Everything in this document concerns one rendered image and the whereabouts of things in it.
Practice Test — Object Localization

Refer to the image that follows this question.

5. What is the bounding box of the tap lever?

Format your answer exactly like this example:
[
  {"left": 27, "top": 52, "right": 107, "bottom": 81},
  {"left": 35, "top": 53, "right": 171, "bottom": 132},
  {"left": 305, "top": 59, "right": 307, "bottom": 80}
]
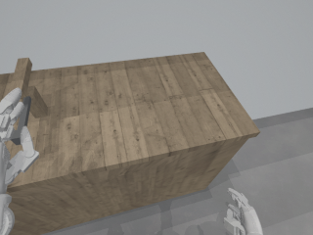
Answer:
[{"left": 11, "top": 96, "right": 32, "bottom": 145}]

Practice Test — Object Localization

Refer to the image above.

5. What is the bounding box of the counter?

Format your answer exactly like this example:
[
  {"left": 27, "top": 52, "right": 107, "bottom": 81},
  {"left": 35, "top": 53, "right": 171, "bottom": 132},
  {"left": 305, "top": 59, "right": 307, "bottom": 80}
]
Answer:
[{"left": 0, "top": 52, "right": 260, "bottom": 235}]

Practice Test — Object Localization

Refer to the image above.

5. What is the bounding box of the left robot hand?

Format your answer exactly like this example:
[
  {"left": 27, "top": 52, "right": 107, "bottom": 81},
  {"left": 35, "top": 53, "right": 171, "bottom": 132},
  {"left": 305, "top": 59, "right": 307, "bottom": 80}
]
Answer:
[{"left": 0, "top": 87, "right": 39, "bottom": 195}]

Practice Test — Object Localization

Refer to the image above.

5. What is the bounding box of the right robot hand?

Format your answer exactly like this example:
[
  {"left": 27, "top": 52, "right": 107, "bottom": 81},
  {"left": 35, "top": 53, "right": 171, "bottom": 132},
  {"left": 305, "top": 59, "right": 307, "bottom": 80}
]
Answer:
[{"left": 224, "top": 188, "right": 263, "bottom": 235}]

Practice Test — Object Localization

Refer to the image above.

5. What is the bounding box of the robot left forearm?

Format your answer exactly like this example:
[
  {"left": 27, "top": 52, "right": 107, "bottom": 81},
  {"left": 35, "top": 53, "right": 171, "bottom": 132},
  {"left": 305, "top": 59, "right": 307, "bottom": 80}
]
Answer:
[{"left": 0, "top": 194, "right": 15, "bottom": 235}]

